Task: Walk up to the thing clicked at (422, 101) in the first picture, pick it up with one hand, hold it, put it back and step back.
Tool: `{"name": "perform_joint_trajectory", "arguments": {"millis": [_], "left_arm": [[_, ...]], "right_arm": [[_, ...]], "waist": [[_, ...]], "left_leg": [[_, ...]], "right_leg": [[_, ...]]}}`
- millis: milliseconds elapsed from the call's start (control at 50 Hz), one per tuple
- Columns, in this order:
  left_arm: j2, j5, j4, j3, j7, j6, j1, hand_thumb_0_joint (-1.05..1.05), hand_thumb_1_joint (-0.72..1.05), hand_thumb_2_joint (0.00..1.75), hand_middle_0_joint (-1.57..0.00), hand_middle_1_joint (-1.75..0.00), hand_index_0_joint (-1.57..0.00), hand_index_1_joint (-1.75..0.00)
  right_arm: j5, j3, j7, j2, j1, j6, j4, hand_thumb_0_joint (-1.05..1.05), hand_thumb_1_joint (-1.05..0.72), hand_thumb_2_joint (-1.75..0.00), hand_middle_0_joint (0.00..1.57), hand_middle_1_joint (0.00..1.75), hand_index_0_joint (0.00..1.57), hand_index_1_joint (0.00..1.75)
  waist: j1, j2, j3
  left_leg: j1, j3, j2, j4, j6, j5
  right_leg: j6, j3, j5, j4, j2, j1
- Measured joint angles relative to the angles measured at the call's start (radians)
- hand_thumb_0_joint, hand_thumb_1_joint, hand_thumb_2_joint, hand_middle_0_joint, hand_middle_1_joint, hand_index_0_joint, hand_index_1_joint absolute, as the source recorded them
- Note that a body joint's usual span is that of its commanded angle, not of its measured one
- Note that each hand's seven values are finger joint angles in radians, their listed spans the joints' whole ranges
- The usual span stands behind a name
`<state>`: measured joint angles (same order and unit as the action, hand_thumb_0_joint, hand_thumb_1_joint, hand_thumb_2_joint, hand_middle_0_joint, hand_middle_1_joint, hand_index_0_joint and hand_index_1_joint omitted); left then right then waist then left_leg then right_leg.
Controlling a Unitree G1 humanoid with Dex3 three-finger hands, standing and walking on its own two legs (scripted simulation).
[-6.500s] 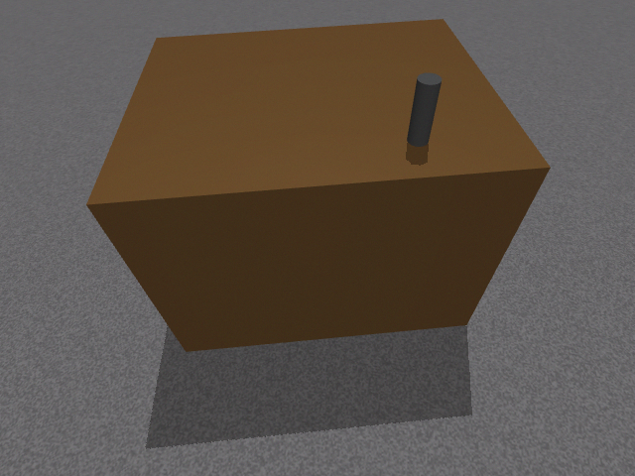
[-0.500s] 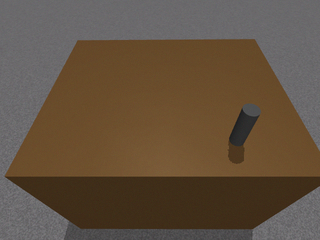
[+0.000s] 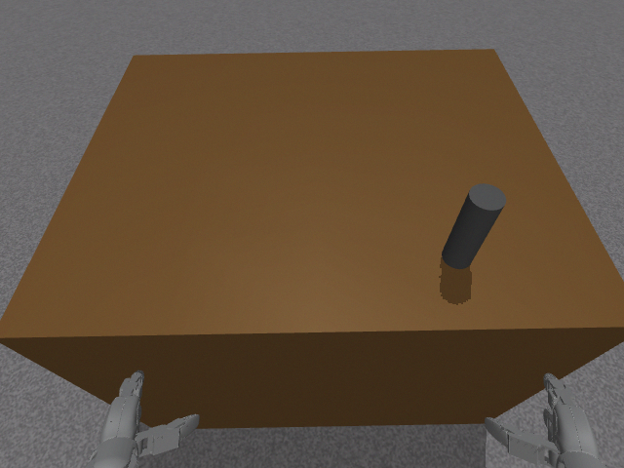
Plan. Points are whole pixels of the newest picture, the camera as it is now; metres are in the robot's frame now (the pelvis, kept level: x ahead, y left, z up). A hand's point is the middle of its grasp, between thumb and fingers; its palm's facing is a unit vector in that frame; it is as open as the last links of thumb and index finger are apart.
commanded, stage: rise first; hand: right
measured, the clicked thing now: (470, 229) +0.45 -0.20 +0.00
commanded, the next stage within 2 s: go down in 1.34 s
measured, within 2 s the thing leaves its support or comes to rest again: neither
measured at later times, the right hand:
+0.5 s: hand (572, 403) +0.20 -0.27 +0.00, palm faces +0.27 +0.90 -0.34, open 17.5 cm
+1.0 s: hand (611, 414) +0.18 -0.27 +0.05, palm faces +0.32 +0.87 -0.37, open 17.6 cm
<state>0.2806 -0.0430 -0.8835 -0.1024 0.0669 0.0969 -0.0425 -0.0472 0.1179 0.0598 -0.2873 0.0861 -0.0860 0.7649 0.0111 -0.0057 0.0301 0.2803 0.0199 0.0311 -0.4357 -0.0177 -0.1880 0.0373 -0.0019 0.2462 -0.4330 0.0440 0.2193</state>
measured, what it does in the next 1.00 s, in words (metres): stands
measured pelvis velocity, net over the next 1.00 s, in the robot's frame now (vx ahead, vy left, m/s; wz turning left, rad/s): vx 0.00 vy -0.01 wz -0.02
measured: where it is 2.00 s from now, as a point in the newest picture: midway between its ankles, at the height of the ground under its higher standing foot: outside the picture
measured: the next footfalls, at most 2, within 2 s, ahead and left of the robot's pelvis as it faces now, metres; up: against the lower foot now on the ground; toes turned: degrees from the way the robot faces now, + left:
none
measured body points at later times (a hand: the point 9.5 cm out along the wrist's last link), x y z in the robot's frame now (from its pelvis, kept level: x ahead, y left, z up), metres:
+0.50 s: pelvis +0.02 -0.01 +0.00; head +0.01 -0.01 +0.45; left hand +0.18 +0.24 -0.08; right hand +0.18 -0.31 +0.02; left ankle +0.02 +0.13 -0.74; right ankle -0.01 -0.14 -0.74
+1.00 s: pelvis +0.00 -0.01 +0.00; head -0.01 +0.01 +0.45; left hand +0.17 +0.25 -0.08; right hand +0.15 -0.31 +0.08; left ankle +0.02 +0.13 -0.74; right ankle -0.01 -0.14 -0.74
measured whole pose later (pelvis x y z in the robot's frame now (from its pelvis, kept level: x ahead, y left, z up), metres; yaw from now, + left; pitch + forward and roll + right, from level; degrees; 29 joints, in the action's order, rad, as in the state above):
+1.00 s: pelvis +0.00 -0.01 +0.00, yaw -1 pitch -4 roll +0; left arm 0.22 -0.01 -0.63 -0.13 0.04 0.11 -0.25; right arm -0.03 0.24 0.03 -0.30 0.45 -0.17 -0.04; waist 0.04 -0.03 0.04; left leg 0.14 0.04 0.05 -0.41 -0.03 -0.19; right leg 0.03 -0.02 0.25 -0.41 0.03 0.09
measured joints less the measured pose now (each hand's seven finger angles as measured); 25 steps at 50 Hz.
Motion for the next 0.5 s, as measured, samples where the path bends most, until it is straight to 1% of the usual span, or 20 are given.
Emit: {"name": "perform_joint_trajectory", "arguments": {"millis": [40, 120, 180, 280, 320, 380, 440, 500], "left_arm": [[-0.007, 0.004, 0.018, -0.005, 0.001, -0.006, -0.018, 0.00, 0.31, 0.34, -0.06, -0.07, -0.06, -0.07], [-0.028, 0.003, 0.087, -0.002, 0.004, -0.024, -0.081, 0.00, 0.09, 0.22, -0.05, -0.06, -0.06, -0.05], [-0.041, 0.004, 0.152, 0.008, 0.007, -0.028, -0.130, 0.00, -0.08, 0.16, -0.06, -0.05, -0.06, -0.05], [-0.050, 0.011, 0.254, 0.020, 0.016, -0.020, -0.174, 0.00, -0.32, 0.10, -0.06, -0.05, -0.07, -0.05], [-0.053, 0.013, 0.285, 0.028, 0.016, -0.015, -0.188, 0.00, -0.38, 0.08, -0.07, -0.05, -0.07, -0.05], [-0.061, 0.016, 0.288, 0.028, 0.013, -0.017, -0.197, -0.01, -0.44, 0.06, -0.07, -0.05, -0.06, -0.05], [-0.063, 0.020, 0.281, 0.022, 0.001, -0.019, -0.201, -0.01, -0.48, 0.05, -0.07, -0.05, -0.06, -0.05], [-0.062, 0.023, 0.269, 0.005, -0.009, -0.020, -0.205, -0.01, -0.50, 0.05, -0.06, -0.05, -0.06, -0.05]], "right_arm": [[0.002, 0.004, 0.001, -0.005, 0.036, 0.006, -0.053, 0.01, -0.29, -0.34, 0.09, 0.08, 0.08, 0.07], [-0.003, 0.008, 0.000, -0.008, 0.121, 0.026, -0.169, 0.01, -0.07, -0.22, 0.07, 0.06, 0.07, 0.06], [-0.002, 0.005, 0.003, -0.007, 0.181, 0.033, -0.265, 0.00, 0.08, -0.17, 0.07, 0.06, 0.07, 0.06], [0.004, 0.012, 0.010, 0.002, 0.231, 0.027, -0.413, 0.00, 0.31, -0.10, 0.06, 0.06, 0.06, 0.05], [0.007, 0.018, 0.009, 0.003, 0.246, 0.020, -0.465, 0.00, 0.37, -0.08, 0.05, 0.06, 0.06, 0.05], [0.009, 0.030, 0.007, 0.000, 0.262, 0.014, -0.527, 0.00, 0.45, -0.07, 0.05, 0.06, 0.06, 0.05], [0.009, 0.046, 0.001, -0.002, 0.280, 0.011, -0.573, 0.00, 0.50, -0.05, 0.05, 0.06, 0.06, 0.06], [0.009, 0.059, -0.005, -0.005, 0.301, 0.008, -0.614, -0.01, 0.54, -0.05, 0.05, 0.06, 0.06, 0.06]], "waist": [[0.002, -0.005, -0.023], [0.006, -0.015, -0.050], [0.010, -0.018, -0.048], [0.015, -0.016, -0.030], [0.016, -0.013, -0.027], [0.019, -0.010, -0.028], [0.019, -0.012, -0.027], [0.021, -0.017, -0.022]], "left_leg": [[-0.012, 0.004, 0.001, 0.010, -0.002, -0.002], [-0.039, 0.009, 0.004, 0.021, -0.006, -0.012], [-0.060, 0.009, 0.007, 0.024, -0.009, -0.018], [-0.088, 0.009, 0.013, 0.024, -0.013, -0.025], [-0.098, 0.010, 0.014, 0.025, -0.014, -0.027], [-0.111, 0.010, 0.014, 0.028, -0.015, -0.029], [-0.121, 0.010, 0.014, 0.031, -0.015, -0.029], [-0.127, 0.009, 0.014, 0.032, -0.016, -0.027]], "right_leg": [[-0.001, -0.004, 0.004, 0.005, -0.001, -0.008], [-0.005, -0.007, 0.014, 0.009, -0.003, -0.029], [-0.008, -0.007, 0.020, 0.013, -0.006, -0.050], [-0.012, -0.007, 0.025, 0.018, -0.012, -0.079], [-0.012, -0.007, 0.026, 0.020, -0.013, -0.090], [-0.012, -0.007, 0.029, 0.021, -0.013, -0.102], [-0.013, -0.007, 0.030, 0.020, -0.013, -0.110], [-0.014, -0.006, 0.031, 0.019, -0.013, -0.116]]}}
